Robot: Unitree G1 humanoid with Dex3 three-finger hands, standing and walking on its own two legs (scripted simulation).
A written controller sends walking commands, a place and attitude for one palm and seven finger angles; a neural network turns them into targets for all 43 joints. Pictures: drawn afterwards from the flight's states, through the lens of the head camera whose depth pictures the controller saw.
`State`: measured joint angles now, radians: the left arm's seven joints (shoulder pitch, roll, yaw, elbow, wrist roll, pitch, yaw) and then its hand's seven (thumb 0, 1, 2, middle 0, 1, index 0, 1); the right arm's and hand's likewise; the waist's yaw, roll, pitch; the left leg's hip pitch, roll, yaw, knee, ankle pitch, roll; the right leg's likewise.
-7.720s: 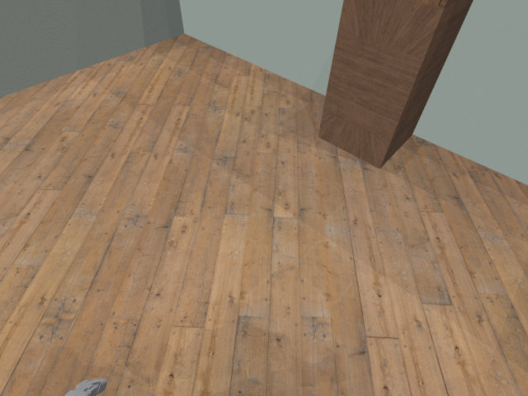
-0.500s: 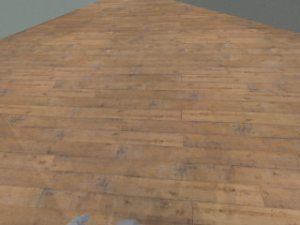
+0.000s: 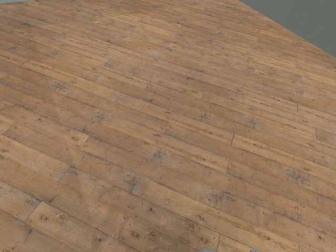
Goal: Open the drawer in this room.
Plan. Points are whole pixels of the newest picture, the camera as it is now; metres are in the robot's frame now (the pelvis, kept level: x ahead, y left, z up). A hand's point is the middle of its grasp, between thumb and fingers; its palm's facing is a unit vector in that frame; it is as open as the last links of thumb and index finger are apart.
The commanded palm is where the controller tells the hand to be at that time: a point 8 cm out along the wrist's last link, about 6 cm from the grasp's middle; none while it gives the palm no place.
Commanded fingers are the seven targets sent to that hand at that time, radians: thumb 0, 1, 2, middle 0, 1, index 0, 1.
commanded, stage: turn or walk to find it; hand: left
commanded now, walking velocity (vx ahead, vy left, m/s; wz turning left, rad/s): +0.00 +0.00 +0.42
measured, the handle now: out of the picture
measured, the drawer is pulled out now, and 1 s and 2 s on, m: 0.00 0.00 0.00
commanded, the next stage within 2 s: none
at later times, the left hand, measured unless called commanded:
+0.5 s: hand out of the picture +0.06 +0.16 -0.14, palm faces +0.18 -0.94 -0.28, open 7.4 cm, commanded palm none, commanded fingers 0.00 0.90 0.90 -0.20 -0.30 -0.20 -0.30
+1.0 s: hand out of the picture -0.14 +0.15 -0.18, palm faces +0.48 -0.84 -0.24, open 7.4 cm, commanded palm none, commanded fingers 0.00 0.90 0.90 -0.20 -0.30 -0.20 -0.30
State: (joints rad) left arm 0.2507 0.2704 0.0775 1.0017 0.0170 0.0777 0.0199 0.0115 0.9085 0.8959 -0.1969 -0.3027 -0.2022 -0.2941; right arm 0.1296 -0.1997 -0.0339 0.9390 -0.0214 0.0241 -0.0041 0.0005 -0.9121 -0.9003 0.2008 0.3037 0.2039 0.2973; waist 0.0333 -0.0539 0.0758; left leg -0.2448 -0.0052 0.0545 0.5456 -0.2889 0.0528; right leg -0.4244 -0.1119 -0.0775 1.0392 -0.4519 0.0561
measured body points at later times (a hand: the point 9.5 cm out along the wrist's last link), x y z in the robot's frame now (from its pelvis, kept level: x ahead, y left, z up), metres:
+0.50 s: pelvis -0.03 -0.05 +0.00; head +0.01 -0.08 +0.45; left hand +0.05 +0.21 -0.12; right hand +0.03 -0.29 -0.17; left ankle +0.00 +0.08 -0.72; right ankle -0.01 -0.15 -0.74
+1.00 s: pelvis -0.06 -0.04 -0.01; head -0.04 -0.01 +0.44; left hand -0.17 +0.19 -0.16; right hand +0.15 -0.23 -0.14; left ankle -0.11 +0.05 -0.74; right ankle -0.01 -0.15 -0.74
